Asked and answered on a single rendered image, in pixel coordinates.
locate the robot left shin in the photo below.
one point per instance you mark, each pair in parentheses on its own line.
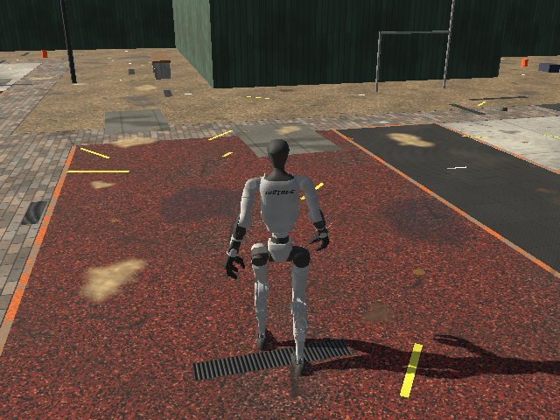
(260,311)

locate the left robot forearm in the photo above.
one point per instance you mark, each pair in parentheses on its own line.
(236,239)

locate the robot left upper arm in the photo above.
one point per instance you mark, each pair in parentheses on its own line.
(247,201)

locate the robot right upper arm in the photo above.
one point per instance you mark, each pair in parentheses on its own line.
(311,197)

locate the humanoid robot head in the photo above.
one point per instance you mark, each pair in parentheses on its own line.
(278,151)

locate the right robot forearm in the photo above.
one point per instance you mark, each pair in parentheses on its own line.
(321,226)

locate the left robot hand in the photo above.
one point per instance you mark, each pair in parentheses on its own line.
(228,265)

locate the right robot hand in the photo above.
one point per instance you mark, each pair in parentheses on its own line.
(316,238)

